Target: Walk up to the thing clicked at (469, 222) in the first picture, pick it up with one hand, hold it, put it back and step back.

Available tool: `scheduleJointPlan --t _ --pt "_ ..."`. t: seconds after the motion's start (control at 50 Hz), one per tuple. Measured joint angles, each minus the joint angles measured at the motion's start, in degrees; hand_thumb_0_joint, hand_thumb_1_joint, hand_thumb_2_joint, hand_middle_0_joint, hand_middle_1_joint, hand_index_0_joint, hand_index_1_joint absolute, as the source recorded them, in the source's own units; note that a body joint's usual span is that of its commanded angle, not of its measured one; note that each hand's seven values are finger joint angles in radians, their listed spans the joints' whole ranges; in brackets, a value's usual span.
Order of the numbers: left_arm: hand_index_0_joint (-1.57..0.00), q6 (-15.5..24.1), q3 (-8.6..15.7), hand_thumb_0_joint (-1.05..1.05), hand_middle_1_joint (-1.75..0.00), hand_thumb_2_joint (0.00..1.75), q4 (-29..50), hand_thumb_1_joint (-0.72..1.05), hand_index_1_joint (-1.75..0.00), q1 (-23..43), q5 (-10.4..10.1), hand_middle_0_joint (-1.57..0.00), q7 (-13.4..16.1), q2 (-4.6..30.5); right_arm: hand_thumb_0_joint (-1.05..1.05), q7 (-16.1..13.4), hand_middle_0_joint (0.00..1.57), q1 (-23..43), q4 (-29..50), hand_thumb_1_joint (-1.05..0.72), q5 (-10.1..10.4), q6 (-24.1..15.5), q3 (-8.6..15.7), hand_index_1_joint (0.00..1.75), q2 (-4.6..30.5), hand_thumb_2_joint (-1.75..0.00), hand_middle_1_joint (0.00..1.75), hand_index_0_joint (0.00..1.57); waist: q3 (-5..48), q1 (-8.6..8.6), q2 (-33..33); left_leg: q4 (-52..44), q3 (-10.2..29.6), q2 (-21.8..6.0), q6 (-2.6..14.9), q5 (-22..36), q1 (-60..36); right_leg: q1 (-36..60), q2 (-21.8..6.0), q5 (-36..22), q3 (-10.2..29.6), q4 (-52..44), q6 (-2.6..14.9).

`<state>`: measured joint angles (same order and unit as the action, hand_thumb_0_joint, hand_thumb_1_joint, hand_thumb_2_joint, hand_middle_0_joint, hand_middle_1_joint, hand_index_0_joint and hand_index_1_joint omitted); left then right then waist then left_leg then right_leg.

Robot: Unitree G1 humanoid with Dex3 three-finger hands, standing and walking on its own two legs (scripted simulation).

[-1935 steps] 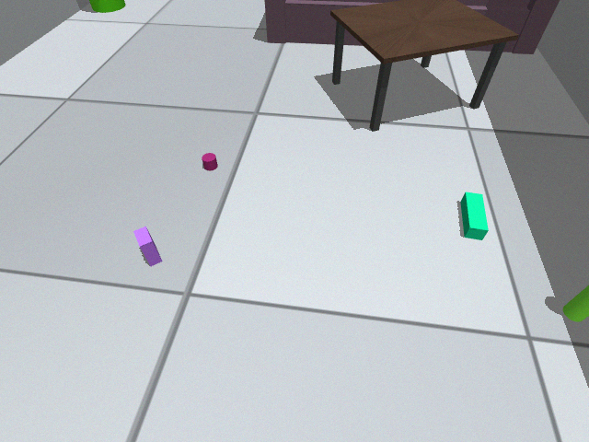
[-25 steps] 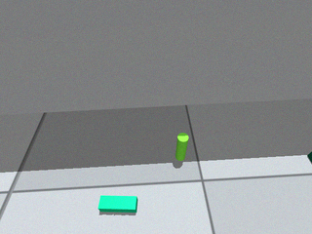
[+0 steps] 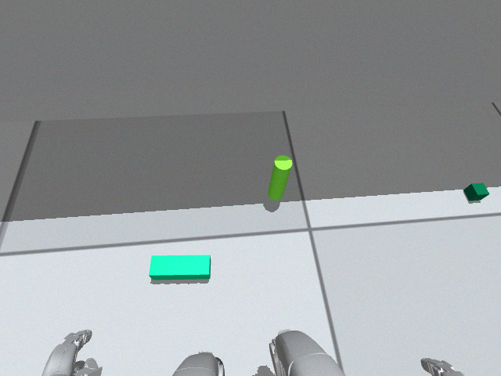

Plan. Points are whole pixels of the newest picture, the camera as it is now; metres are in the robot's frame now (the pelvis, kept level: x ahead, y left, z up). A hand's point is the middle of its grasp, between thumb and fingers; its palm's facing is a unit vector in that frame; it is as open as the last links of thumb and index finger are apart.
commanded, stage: step back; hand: left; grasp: from above
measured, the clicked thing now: (181, 267) +0.48 +0.23 -0.73
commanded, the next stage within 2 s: none
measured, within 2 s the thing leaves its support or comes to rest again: neither
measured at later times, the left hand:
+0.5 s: hand out of the picture +0.01 +0.26 -0.14, palm faces +0.00 -0.91 -0.41, open 7.4 cm
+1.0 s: hand out of the picture -0.19 +0.24 -0.15, palm faces -0.06 -0.92 -0.40, open 7.4 cm
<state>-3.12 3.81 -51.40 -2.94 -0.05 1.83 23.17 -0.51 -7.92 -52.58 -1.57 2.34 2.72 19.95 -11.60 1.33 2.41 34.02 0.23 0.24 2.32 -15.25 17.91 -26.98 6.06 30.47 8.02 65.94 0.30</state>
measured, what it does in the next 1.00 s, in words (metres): walks backwards: right foot, then left foot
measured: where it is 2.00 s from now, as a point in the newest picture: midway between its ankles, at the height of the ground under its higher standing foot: outside the picture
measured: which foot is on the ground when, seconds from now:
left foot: down 0.00-0.22, up 0.24-0.52, down 0.54-0.92, up 0.94-1.00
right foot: up 0.00-0.16, down 0.18-0.56, up 0.58-0.88, down 0.90-1.00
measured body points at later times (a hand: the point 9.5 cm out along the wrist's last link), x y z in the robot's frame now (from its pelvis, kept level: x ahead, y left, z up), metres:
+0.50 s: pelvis -0.11 -0.01 -0.01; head -0.05 -0.02 +0.44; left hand +0.01 +0.30 -0.11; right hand -0.02 -0.33 -0.13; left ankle -0.14 +0.12 -0.71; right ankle -0.06 -0.13 -0.73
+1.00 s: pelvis -0.27 -0.03 -0.01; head -0.22 -0.04 +0.44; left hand -0.19 +0.28 -0.12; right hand -0.16 -0.35 -0.12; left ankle -0.19 +0.11 -0.69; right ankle -0.29 -0.15 -0.73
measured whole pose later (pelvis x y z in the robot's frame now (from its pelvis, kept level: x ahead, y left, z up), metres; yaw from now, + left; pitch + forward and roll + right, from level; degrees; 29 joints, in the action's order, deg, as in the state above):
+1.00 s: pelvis -0.27 -0.03 -0.01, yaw -4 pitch -3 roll +0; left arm -1.9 3.9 -49.1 -12.8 1.8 -0.3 20.3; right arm -1.2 -5.9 -47.7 0.0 4.2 3.2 23.0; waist -9.3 -1.4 -2.0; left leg 54.1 7.3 2.5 -0.3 -26.1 29.0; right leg -14.2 1.6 20.9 2.5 37.6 1.0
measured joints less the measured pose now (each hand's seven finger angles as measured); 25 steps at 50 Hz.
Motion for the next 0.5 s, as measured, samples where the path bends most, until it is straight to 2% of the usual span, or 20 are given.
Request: scheduleJointPlan --t 0.06,0.12,0.16,0.18,0.22,0.24,0.28,0.32,0.36,0.42,0.5 --pt "-0.2 -0.1 0.1 0.01 -0.3 0.9 0.2 0.9 -0.3 -2.2 0.3 -0.21 -0.5 -0.5 0.01 -0.3 0.2 0.2 2.0 -0.9 0.1 -0.5 0.0 0.3 -0.4 -0.9 0.3 0.21 -0.1 0.02 -0.4 -0.1 -1.1 -0.5 0.07 0.7 0.6 2.6 -0.8 0.1 -1.1 -3.5 -1.24" --pt "-0.2 0.1 0.3 0.01 -0.3 0.9 0.3 0.9 -0.3 -3.8 0.5 -0.21 -0.9 -1.0 0.01 -0.3 0.2 0.6 3.5 -0.9 0.2 -0.6 -0.3 0.3 -0.2 -0.9 0.3 0.21 -0.2 -0.14 -0.9 1.3 -2.2 -1.1 -0.27 0.9 1.9 6.7 -2.7 -0.8 -2.9 -12.8 -1.52" --pt "-0.2 0.5 0.4 0.01 -0.3 0.9 0.2 0.9 -0.3 -4.7 0.7 -0.21 -1.2 -1.3 0.01 -0.2 0.2 0.9 4.1 -0.9 0.4 -0.3 -0.5 0.3 0.2 -0.9 0.3 0.21 0.1 -0.37 -1.2 3.2 -2.9 -1.4 -0.75 0.6 3.2 10.0 -3.9 -3.7 -4.3 -21.1 -1.0" --pt "-0.2 0.8 0.5 0.01 -0.3 0.9 0.1 0.9 -0.3 -5.1 0.9 -0.21 -1.3 -1.4 0.01 -0.1 0.2 1.0 4.2 -0.9 0.6 0.0 -0.6 0.3 0.5 -0.9 0.3 0.21 0.3 -0.6 -1.5 4.5 -3.2 -1.6 -1.04 0.3 4.0 12.0 -4.3 -6.9 -5.1 -26.1 -0.5" --pt "-0.2 1.3 0.5 0.01 -0.3 0.9 -0.5 0.9 -0.3 -5.4 1.5 -0.21 -1.3 -2.9 0.01 -0.1 0.2 1.8 3.6 -0.9 1.2 0.6 -0.3 0.3 1.6 -0.9 0.3 0.21 -0.2 -0.09 -4.7 6.8 -1.4 -3.2 -1.39 0.0 5.3 13.2 -2.6 -9.4 -7.1 -28.7 0.68" --pt "-0.2 1.3 0.3 0.01 -0.3 0.9 -0.3 0.9 -0.3 -5.9 1.6 -0.21 -1.6 -3.1 0.01 -0.3 0.2 1.8 3.1 -0.9 1.4 1.0 -0.2 0.3 1.6 -0.9 0.3 0.21 0.2 0.02 -5.1 9.2 0.2 -2.2 -1.44 -4.3 6.3 12.7 -2.7 -9.5 -7.5 -28.3 1.12" --pt "-0.2 1.5 0.1 0.01 -0.3 0.9 0.6 0.9 -0.3 -6.8 1.7 -0.21 -1.9 -3.3 0.01 -0.5 0.2 1.8 2.2 -0.9 1.7 1.7 -0.1 0.3 1.5 -0.9 0.3 0.21 0.8 -1.28 -3.9 19.4 3.7 2.2 -1.76 -12.2 8.4 11.9 -4.1 -10.3 -6.4 -28.2 1.64" --pt "-0.2 1.4 -0.1 0.01 -0.3 0.9 1.2 0.9 -0.3 -7.2 1.6 -0.21 -1.7 -3.8 0.01 -0.5 0.2 1.1 2.0 -0.9 2.1 1.6 -0.1 0.3 1.9 -0.9 0.3 0.21 1.5 -1.95 -3.7 27.9 6.5 5.4 -2.02 -13.4 9.6 11.6 -5.0 -12.1 -5.9 -30.0 1.56" --pt "-0.2 1.3 0.0 0.01 -0.3 0.9 2.1 0.9 -0.3 -7.1 1.7 -0.21 -1.5 -4.0 0.01 -0.7 0.2 0.3 2.1 -0.9 2.1 1.1 -0.2 0.3 2.4 -0.9 0.3 0.21 2.1 -2.19 -3.7 31.2 7.6 6.6 -2.59 -13.3 9.2 10.8 -5.6 -13.8 -5.9 -31.5 1.39" --pt "-0.2 1.4 0.1 0.01 -0.3 0.9 4.2 0.9 -0.3 -6.3 1.9 -0.21 -0.9 -3.8 0.01 -0.9 0.2 -0.9 2.4 -0.9 2.0 0.8 -0.3 0.3 3.1 -0.9 0.3 0.21 2.2 -2.39 -3.8 27.0 7.2 5.7 -3.39 -14.2 5.9 9.5 -6.1 -15.5 -6.7 -32.4 1.16" --pt "-0.2 1.5 0.0 0.01 -0.3 0.9 6.9 0.9 -0.3 -4.8 1.7 -0.21 -0.7 -2.7 0.01 -0.8 0.2 -1.3 2.3 -0.9 1.4 0.6 -0.2 0.3 3.2 -0.9 0.3 0.21 1.6 -2.11 -3.3 11.8 4.2 2.4 -3.0 -13.1 -0.3 6.6 -6.9 -16.2 -8.3 -30.1 0.49"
